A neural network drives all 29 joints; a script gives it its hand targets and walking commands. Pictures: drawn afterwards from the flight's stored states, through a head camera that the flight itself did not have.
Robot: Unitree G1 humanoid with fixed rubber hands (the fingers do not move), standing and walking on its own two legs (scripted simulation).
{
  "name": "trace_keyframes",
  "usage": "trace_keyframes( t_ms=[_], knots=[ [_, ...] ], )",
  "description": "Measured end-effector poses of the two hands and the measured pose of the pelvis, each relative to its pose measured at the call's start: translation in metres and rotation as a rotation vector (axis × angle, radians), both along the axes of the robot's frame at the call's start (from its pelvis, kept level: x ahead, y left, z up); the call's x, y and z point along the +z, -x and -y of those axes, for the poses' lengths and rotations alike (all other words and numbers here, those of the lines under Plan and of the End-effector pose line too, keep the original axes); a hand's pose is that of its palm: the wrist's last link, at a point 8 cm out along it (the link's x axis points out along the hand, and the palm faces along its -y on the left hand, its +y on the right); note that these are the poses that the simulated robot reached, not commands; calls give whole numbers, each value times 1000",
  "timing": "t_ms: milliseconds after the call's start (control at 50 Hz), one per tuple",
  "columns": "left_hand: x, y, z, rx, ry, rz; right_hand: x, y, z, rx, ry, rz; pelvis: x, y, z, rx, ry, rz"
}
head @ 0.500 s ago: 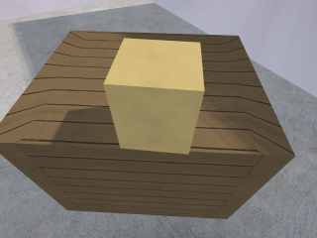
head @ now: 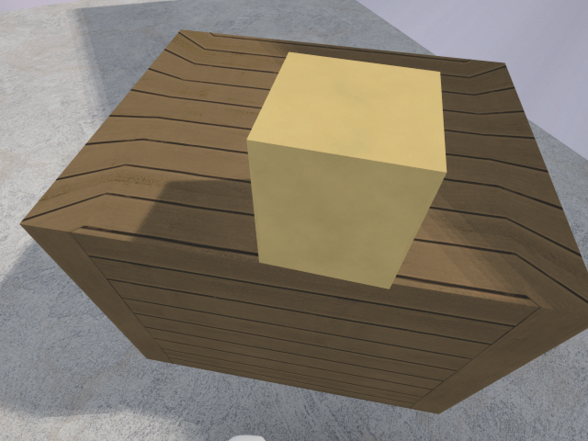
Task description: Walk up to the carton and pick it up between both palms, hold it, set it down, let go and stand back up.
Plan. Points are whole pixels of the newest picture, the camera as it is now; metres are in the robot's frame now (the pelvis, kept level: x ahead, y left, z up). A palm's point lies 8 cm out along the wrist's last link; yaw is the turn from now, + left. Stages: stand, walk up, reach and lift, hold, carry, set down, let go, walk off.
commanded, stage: walk up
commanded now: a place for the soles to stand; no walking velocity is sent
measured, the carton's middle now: (341, 175) +0.45 -0.06 +0.10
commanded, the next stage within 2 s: none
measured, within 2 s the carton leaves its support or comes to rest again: neither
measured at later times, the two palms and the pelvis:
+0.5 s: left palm out of the picture +0.02 +0.30 -0.13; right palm out of the picture +0.07 -0.21 -0.13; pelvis -0.01 +0.05 -0.01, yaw -6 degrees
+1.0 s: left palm out of the picture +0.07 +0.29 -0.12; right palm out of the picture -0.03 -0.20 -0.13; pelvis -0.01 +0.05 +0.01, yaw -14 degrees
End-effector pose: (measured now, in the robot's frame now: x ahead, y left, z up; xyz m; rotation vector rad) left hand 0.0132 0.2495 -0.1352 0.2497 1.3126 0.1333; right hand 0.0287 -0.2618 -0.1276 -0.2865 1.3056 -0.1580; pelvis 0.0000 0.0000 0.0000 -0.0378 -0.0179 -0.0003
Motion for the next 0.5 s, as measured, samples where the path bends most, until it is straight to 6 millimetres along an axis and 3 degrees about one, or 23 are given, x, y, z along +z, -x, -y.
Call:
trace_keyframes(
  t_ms=[140, 280, 380, 500],
  knots=[
    [-8, 21, -31, 40, 18, -65, 3, -38, -31, 53, -3, 67, -4, -7, -33, 31, -15, 28],
    [-2, 10, -51, 20, 23, -67, 10, -44, -66, 10, -30, 101, 5, -5, -50, 7, -32, 18],
    [5, -1, -57, -17, 1, -27, 9, -43, -70, -12, -35, 144, 5, 3, -53, -31, -33, 21],
    [7, -7, -53, -37, -25, 31, -3, -44, -55, -44, -44, 194, -5, 12, -46, -96, -47, 28]
  ],
)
